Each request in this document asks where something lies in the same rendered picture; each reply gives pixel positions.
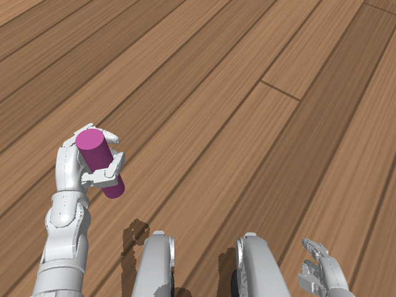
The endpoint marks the left robot arm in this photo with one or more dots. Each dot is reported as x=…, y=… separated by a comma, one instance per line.
x=63, y=262

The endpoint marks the can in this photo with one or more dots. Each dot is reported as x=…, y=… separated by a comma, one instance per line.
x=96, y=152

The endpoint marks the right robot hand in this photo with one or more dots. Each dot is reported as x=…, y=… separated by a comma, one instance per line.
x=318, y=279

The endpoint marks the left robot hand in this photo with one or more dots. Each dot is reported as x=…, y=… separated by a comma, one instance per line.
x=73, y=173

